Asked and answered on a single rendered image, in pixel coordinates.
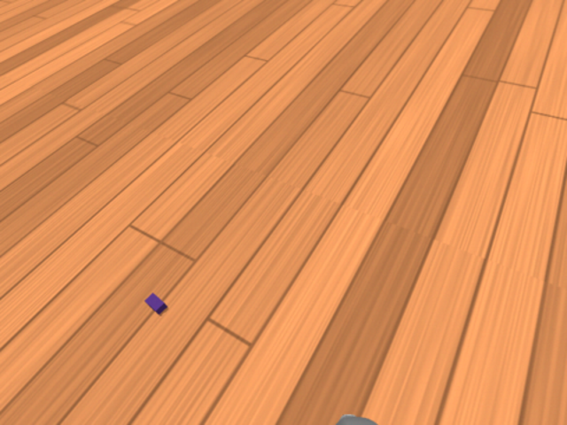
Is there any small box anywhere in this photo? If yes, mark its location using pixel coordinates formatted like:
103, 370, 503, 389
145, 293, 167, 315

